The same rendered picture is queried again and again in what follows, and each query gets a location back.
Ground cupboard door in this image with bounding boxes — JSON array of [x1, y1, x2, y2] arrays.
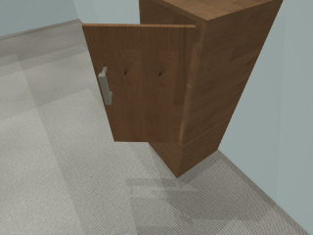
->
[[82, 23, 196, 143]]

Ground handle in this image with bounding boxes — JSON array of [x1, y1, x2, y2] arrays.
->
[[98, 67, 112, 106]]

